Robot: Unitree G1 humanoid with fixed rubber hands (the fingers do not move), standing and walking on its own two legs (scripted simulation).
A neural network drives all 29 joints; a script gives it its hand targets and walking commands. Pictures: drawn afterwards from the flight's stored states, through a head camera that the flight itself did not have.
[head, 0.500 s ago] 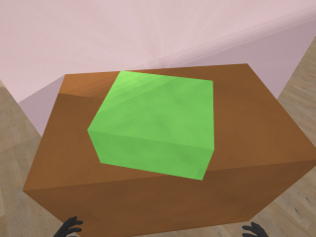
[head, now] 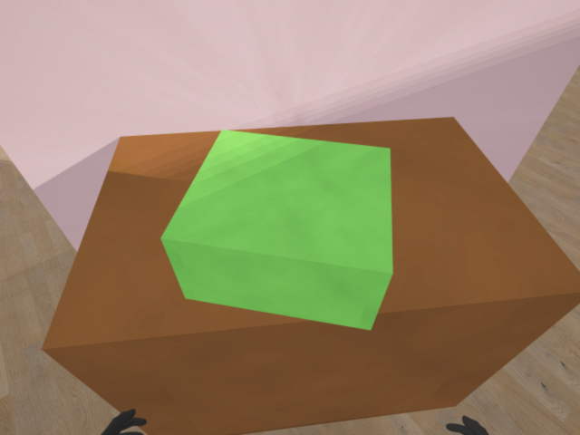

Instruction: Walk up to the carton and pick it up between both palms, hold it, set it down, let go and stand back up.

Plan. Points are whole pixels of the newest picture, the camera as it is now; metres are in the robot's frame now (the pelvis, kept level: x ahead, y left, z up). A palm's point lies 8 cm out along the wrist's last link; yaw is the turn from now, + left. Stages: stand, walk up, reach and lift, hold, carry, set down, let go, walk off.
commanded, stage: stand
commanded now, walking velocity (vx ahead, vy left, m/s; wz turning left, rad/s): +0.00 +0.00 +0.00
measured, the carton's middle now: (290, 221) +0.47 +0.03 +0.02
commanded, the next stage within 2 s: none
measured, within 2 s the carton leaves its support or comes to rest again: neither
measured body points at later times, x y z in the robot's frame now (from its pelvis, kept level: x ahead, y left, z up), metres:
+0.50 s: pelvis -0.01 +0.00 +0.00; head +0.00 +0.01 +0.45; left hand +0.11 +0.29 -0.11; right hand +0.12 -0.25 -0.11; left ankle +0.00 +0.12 -0.72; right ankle +0.00 -0.12 -0.72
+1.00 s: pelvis -0.02 +0.00 +0.00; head -0.02 +0.01 +0.45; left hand +0.09 +0.29 -0.12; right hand +0.10 -0.25 -0.12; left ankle +0.00 +0.12 -0.72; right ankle +0.00 -0.12 -0.72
